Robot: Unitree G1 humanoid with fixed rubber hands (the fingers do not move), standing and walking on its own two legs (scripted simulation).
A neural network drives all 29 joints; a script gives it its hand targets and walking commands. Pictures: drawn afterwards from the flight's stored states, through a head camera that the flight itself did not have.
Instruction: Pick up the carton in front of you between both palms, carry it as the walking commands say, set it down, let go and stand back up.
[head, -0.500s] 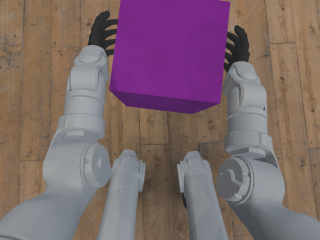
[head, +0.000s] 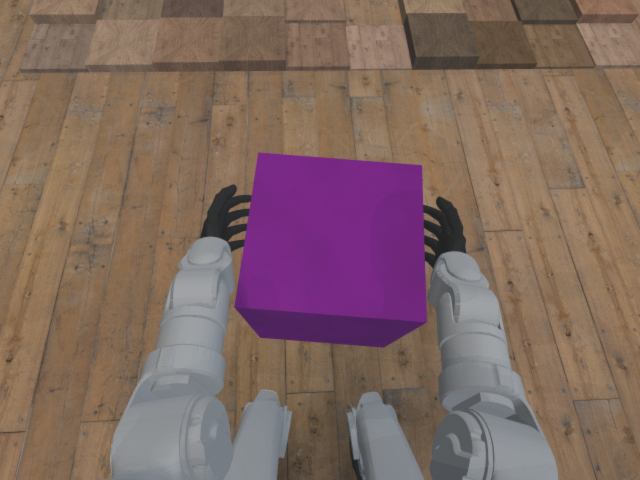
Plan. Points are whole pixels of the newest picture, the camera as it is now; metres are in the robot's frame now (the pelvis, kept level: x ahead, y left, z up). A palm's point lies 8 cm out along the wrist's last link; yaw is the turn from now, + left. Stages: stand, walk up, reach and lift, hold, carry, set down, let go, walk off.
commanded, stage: reach and lift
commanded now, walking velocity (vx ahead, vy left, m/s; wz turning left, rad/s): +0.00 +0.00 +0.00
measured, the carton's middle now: (329, 263) +0.43 -0.01 -0.11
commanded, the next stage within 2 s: hold in 1.68 s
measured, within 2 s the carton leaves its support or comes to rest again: neither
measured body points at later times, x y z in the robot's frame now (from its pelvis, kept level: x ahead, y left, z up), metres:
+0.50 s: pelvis +0.05 -0.01 +0.12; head +0.09 +0.00 +0.57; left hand +0.38 +0.15 +0.10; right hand +0.38 -0.16 +0.10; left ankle +0.07 +0.13 -0.59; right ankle +0.07 -0.14 -0.59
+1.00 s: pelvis +0.04 -0.01 +0.14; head +0.02 -0.01 +0.59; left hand +0.35 +0.15 +0.16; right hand +0.36 -0.16 +0.16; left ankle +0.07 +0.13 -0.59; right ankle +0.07 -0.14 -0.59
